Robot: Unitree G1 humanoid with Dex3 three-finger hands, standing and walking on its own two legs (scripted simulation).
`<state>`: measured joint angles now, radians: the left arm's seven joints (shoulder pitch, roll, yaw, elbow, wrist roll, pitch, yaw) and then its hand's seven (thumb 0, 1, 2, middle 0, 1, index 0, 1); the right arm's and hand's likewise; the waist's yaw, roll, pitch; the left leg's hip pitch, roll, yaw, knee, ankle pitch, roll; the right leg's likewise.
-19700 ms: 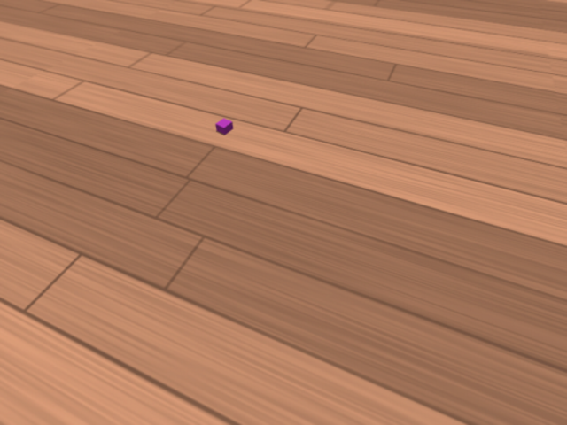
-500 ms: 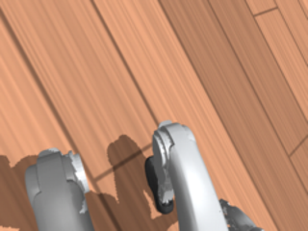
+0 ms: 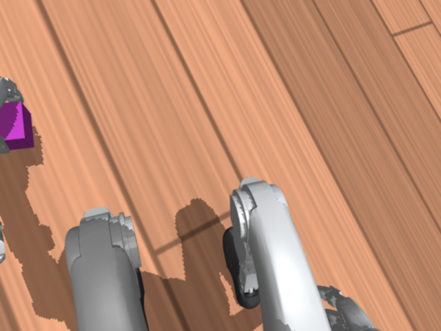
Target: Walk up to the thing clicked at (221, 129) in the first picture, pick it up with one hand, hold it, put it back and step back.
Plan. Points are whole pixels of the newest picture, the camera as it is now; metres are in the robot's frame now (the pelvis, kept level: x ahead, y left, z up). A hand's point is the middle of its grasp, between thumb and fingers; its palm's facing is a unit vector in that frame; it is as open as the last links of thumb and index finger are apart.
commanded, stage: lift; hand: left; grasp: from above
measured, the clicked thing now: (3, 127) +0.49 +0.34 -0.18
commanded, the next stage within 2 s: hold in 1.68 s
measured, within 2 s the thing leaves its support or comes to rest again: neither
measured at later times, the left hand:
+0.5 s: hand out of the picture +0.43 +0.34 -0.04, palm faces -0.45 -0.10 -0.89, open 9.7 cm
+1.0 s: hand out of the picture +0.36 +0.30 +0.16, palm faces -0.41 -0.13 -0.90, open 9.6 cm
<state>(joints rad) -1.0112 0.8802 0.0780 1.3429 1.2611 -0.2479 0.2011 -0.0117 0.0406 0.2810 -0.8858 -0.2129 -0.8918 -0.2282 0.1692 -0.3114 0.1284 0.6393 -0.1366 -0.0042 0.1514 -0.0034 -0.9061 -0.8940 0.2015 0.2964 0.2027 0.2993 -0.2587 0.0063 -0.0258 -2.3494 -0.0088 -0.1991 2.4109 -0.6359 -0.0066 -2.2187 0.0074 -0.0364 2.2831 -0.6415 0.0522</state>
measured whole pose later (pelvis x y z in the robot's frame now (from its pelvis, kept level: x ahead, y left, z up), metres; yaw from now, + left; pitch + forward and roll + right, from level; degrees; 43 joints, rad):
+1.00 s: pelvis +0.01 -0.01 +0.23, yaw +7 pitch +26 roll -5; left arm -0.41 0.57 -0.06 0.62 0.97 -0.06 -0.01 -0.01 0.11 0.20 -0.85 -0.22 -0.86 -0.22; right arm 0.15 -0.25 0.00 0.65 0.02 0.06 -0.01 0.00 -0.90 -0.89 0.20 0.30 0.20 0.30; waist -0.08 0.05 -0.17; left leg -1.55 0.05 -0.08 1.67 -0.58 -0.01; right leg -1.49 -0.02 0.00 1.60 -0.56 0.06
